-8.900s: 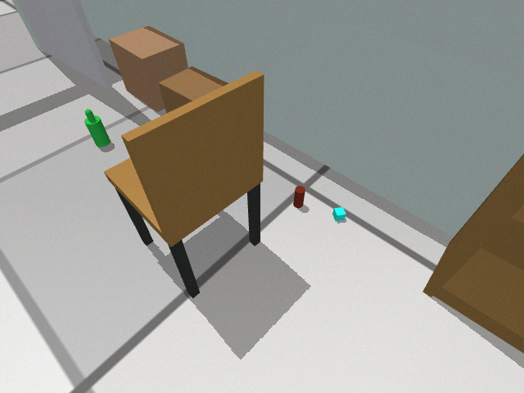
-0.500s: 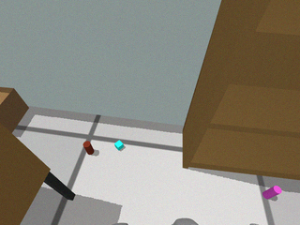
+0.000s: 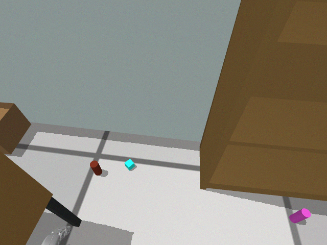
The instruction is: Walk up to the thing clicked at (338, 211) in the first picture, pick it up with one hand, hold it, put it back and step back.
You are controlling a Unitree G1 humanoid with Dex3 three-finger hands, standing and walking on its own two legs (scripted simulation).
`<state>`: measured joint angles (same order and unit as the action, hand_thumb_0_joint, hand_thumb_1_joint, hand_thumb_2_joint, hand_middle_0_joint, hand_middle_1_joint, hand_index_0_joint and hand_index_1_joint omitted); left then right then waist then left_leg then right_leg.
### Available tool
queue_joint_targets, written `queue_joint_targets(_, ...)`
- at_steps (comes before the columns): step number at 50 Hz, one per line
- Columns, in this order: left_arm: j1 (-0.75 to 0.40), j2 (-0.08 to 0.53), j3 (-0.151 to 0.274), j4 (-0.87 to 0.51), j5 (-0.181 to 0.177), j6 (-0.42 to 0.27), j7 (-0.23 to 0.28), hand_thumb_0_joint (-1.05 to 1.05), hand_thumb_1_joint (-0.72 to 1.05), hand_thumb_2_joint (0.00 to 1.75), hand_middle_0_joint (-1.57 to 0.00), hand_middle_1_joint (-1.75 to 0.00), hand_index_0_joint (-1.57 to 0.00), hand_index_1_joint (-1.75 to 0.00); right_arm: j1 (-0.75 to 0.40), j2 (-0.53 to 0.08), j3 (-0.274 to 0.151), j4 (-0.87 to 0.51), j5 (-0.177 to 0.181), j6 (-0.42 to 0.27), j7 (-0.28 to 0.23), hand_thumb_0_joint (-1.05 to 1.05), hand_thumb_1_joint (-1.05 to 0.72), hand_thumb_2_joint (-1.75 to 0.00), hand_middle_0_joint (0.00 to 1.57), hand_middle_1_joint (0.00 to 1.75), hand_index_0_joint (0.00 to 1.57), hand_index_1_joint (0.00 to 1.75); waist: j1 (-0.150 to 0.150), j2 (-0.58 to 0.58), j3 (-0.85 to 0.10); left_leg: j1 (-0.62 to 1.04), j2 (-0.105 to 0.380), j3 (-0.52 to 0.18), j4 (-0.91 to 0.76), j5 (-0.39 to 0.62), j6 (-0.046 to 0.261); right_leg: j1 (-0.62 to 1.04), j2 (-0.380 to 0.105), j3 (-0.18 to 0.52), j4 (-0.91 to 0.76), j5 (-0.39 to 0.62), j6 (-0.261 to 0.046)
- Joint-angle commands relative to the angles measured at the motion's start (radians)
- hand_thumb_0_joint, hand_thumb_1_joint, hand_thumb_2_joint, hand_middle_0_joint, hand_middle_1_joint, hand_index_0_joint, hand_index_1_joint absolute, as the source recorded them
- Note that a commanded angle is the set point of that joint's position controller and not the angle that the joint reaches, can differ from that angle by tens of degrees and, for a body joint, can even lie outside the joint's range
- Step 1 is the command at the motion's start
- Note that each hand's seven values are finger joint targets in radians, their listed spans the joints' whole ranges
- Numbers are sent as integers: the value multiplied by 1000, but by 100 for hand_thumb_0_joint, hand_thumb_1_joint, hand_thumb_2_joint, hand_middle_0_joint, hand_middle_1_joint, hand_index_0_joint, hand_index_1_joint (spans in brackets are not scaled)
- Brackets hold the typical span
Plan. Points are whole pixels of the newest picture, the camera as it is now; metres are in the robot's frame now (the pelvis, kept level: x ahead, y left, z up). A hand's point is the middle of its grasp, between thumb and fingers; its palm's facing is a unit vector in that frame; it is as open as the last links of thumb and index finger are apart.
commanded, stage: walk up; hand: left
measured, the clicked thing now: (129, 164) +0.69 +0.23 -0.74
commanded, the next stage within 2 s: stand in 0.24 s
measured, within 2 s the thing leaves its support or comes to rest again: neither
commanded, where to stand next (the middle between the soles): +0.33 +0.00 m, yaw +0 degrees
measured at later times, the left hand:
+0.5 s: hand out of the picture +0.06 +0.25 -0.14, palm faces -0.02 -0.94 -0.34, open 7.3 cm
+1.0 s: hand out of the picture +0.08 +0.24 -0.14, palm faces -0.05 -0.94 -0.35, open 7.3 cm
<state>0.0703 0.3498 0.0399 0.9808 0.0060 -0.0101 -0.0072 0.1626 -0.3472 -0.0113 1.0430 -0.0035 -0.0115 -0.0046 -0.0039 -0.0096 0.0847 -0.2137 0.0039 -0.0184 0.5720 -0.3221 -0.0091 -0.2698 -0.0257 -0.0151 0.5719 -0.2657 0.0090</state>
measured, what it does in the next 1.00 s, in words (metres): stands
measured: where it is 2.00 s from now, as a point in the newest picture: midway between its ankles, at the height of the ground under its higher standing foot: outside the picture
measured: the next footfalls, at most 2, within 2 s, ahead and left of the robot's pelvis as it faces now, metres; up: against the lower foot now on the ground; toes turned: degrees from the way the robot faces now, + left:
left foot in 1.56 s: +0.16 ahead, +0.16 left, +0.00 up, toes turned +5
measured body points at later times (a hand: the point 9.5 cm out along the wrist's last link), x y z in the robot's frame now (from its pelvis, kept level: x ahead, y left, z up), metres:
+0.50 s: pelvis -0.01 -0.01 +0.02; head +0.00 -0.01 +0.47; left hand +0.06 +0.30 -0.12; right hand +0.10 -0.30 -0.11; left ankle -0.01 +0.13 -0.73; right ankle +0.03 -0.13 -0.73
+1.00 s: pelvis -0.01 -0.02 +0.02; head +0.00 -0.02 +0.47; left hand +0.08 +0.28 -0.11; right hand +0.05 -0.32 -0.12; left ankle -0.01 +0.13 -0.73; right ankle +0.03 -0.13 -0.73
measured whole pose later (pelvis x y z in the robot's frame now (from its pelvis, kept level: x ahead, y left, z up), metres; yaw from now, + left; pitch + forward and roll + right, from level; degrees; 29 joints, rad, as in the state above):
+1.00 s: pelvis -0.01 -0.02 +0.02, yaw +0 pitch -2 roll +0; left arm 0.09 0.36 -0.01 1.14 0.01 -0.02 -0.01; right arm 0.13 -0.35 0.00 1.15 -0.01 -0.01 0.01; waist -0.01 0.00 0.05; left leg -0.09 0.03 -0.02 0.32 -0.18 -0.04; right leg -0.16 0.00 -0.02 0.34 -0.14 -0.01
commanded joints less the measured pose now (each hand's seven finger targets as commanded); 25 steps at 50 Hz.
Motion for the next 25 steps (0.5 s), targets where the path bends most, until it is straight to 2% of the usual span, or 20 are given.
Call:
queue_joint_targets(1, -38, 218, 54, -45, -11, -20, 18, 0, 90, 90, -20, -30, -20, -30, -46, -235, -54, -46, -9, -30, -17, 0, -90, -90, 20, 30, 20, 30, 17, 56, -157, -34, 119, -120, -140, 338, 59, 159, -91, 79, -62, 255, -64)
queue_joint_targets(3, -50, 207, 47, -32, -13, -15, 16, 0, 90, 90, -20, -30, -20, -30, -74, -233, -50, -37, -12, -31, -15, 0, -90, -90, 20, 30, 20, 30, 24, 81, -120, -48, 134, -144, -192, 306, 63, 145, -73, 66, -78, 181, -52)
queue_joint_targets(6, -46, 205, 46, -8, -9, -18, 13, 0, 90, 90, -20, -30, -20, -30, -110, -222, -45, -33, -11, -31, -12, 0, -90, -90, 20, 30, 20, 30, 31, 72, -115, -48, 133, -139, -216, 257, 57, 170, -74, 66, -123, 174, -44)
queue_joint_targets(11, -58, 210, 45, 20, -3, -20, 7, 0, 90, 90, -20, -30, -20, -30, -122, -212, -44, -17, -10, -29, -7, 0, -90, -90, 20, 30, 20, 30, 21, 45, -117, -23, 116, -121, -236, 185, 44, 176, -88, 85, -182, 163, -39)
queue_joint_targets(12, -48, 192, 18, 44, -4, -24, 3, 0, 90, 90, -20, -30, -20, -30, -116, -202, -40, -11, -5, -31, -2, 0, -90, -90, 20, 30, 20, 30, 7, 46, -141, 51, 119, -112, -267, 182, 31, 161, -103, 105, -215, 159, -49)
queue_joint_targets(14, -64, 199, 15, 50, 0, -28, 4, 0, 90, 90, -20, -30, -20, -30, -124, -210, -43, -6, -6, -31, 1, 0, -90, -90, 20, 30, 20, 30, 2, 51, -135, 61, 123, -115, -277, 200, 27, 162, -98, 98, -232, 171, -40)
queue_joint_targets(17, -61, 209, 8, 70, 1, -33, 6, 0, 90, 90, -20, -30, -20, -30, -128, -209, -43, 5, -5, -26, 5, 0, -90, -90, 20, 30, 20, 30, 0, 25, -99, 69, 116, -103, -290, 167, 27, 143, -103, 108, -268, 132, -34)
queue_joint_targets(22, -38, 214, -2, 92, 0, -42, 9, 0, 90, 90, -20, -30, -20, -30, -125, -212, -45, 16, -5, -25, 8, 0, -90, -90, 20, 30, 20, 30, -1, 11, -132, 124, 122, -91, -292, 243, 27, 160, -110, 106, -280, 221, -32)
queue_joint_targets(25, -25, 220, -4, 102, 1, -40, 11, 0, 90, 90, -20, -30, -20, -30, -123, -208, -44, 22, -4, -23, 8, 0, -90, -90, 20, 30, 20, 30, 0, 8, -126, 126, 120, -85, -304, 224, 24, 153, -109, 107, -289, 207, -32)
